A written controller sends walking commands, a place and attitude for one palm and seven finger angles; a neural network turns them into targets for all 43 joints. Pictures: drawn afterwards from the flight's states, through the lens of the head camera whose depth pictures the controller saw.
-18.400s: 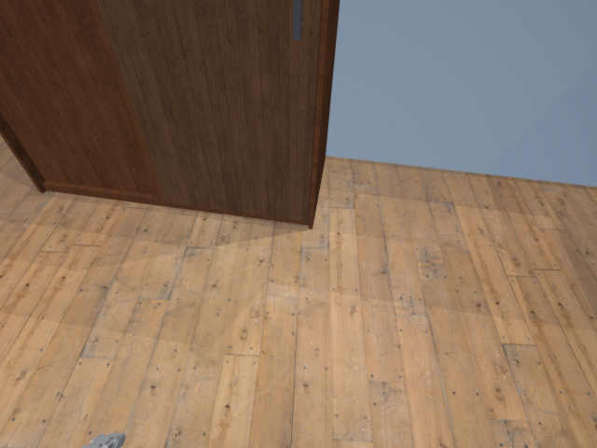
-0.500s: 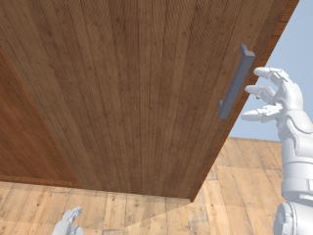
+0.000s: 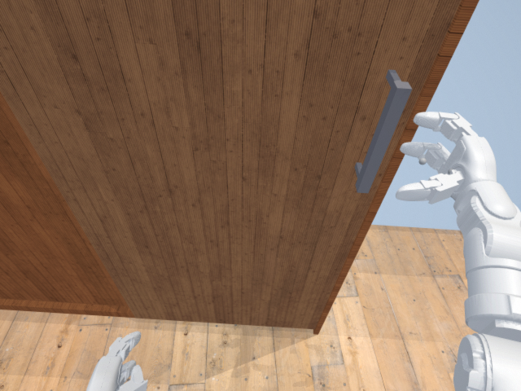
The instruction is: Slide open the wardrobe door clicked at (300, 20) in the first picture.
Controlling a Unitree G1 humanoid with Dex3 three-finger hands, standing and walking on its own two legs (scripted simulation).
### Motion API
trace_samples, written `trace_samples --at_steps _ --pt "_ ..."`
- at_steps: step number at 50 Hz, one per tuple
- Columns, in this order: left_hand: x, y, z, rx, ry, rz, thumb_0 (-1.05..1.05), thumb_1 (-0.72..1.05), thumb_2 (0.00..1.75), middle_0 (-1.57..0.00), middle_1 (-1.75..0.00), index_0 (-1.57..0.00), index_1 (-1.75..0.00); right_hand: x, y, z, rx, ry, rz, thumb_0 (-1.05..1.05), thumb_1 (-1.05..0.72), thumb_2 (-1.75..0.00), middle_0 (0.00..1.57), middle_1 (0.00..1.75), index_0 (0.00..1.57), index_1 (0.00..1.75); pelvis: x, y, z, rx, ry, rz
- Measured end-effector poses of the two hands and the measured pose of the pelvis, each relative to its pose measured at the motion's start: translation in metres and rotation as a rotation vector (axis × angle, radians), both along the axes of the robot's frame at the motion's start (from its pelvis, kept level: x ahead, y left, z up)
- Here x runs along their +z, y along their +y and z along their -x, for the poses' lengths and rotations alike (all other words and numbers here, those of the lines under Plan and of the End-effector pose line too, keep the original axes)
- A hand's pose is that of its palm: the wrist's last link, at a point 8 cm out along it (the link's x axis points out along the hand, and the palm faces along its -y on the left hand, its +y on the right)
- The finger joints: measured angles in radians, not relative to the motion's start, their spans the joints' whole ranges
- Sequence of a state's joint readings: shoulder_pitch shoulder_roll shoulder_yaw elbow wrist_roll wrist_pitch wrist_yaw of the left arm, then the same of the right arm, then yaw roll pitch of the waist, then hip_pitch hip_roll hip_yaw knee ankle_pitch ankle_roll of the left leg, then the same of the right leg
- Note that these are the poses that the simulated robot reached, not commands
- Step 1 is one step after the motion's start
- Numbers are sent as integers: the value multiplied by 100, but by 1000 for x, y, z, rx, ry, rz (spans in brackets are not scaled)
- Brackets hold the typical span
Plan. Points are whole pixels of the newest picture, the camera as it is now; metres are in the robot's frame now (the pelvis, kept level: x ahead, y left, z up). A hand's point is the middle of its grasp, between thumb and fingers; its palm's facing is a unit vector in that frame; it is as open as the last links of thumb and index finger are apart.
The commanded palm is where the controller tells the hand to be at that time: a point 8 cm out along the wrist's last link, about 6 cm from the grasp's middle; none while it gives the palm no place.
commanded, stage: move the hooked fingers beside the handle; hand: right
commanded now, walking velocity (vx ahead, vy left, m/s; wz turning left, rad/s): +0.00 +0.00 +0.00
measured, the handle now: (376, 136) +0.47 -0.14 +0.18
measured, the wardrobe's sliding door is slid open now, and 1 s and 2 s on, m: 0.00 0.00 0.00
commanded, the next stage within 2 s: feel for the door with the fingertips in 0.16 s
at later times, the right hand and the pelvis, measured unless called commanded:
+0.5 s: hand (406, 156) +0.42 -0.17 +0.19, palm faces -0.03 +1.00 +0.02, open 14.0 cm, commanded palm +0.39 -0.22 +0.19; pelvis +0.01 +0.00 +0.00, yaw +1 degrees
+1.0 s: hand (392, 150) +0.42 -0.15 +0.20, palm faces +0.00 +1.00 +0.01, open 14.0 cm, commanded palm +0.40 -0.20 +0.19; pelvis +0.00 +0.00 +0.00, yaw +0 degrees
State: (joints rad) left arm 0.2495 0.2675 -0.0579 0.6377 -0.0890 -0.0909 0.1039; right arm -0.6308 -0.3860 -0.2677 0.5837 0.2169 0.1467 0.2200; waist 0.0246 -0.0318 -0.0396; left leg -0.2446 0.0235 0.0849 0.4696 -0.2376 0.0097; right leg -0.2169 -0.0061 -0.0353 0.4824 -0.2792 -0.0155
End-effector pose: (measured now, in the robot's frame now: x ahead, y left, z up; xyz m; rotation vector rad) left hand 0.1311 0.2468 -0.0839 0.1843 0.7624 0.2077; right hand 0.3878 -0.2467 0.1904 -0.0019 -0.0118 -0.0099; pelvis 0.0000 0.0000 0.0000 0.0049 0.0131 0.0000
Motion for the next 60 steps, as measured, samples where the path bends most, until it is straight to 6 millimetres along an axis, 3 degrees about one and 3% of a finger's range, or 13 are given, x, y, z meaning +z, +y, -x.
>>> trace_samples --at_steps 19,34,43,49,60 --pt "-11 6 28 44 96 -2 1 91 90 -20 -30 -21 -30 -1 3 -12 20 -24 -8 -1 50 -30 30 120 30 120 0 -3 -7 12 13 -2" --pt "0 -9 -10 -1 -2 37 1 91 90 -20 -30 -20 -30 1 36 -3 26 -38 -14 -1 50 -30 30 120 30 120 1 -4 -11 19 0 0" --pt "4 -12 -21 -29 -18 32 1 91 90 -20 -30 -21 -30 5 36 -1 0 -7 -3 -1 51 -30 30 120 30 120 0 -1 -5 4 -9 0" --pt "-2 -7 -7 -18 20 20 1 91 90 -20 -30 -21 -30 6 42 -11 11 7 -8 -1 51 -30 30 120 30 120 0 1 0 -2 -2 1" --pt "-17 10 46 55 140 11 1 91 90 -20 -30 -21 -30 5 43 -25 12 -8 -8 -1 50 -30 33 124 33 122 0 3 2 11 12 2"
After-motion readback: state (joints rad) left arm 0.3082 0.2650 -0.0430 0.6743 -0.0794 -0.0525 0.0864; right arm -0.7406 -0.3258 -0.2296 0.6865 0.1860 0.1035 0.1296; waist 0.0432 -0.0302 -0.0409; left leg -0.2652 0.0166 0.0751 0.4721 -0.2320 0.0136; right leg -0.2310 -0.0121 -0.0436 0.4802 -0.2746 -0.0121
